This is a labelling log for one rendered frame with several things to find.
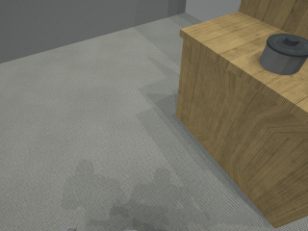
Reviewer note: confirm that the knob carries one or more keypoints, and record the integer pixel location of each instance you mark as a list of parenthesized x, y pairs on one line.
[(293, 40)]

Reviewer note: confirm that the lid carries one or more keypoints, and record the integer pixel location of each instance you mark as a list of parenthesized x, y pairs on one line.
[(278, 44)]

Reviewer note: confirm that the table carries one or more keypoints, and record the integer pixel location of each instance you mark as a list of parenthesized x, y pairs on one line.
[(253, 122)]

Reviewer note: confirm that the pot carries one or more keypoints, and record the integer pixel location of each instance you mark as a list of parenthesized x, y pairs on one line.
[(280, 64)]

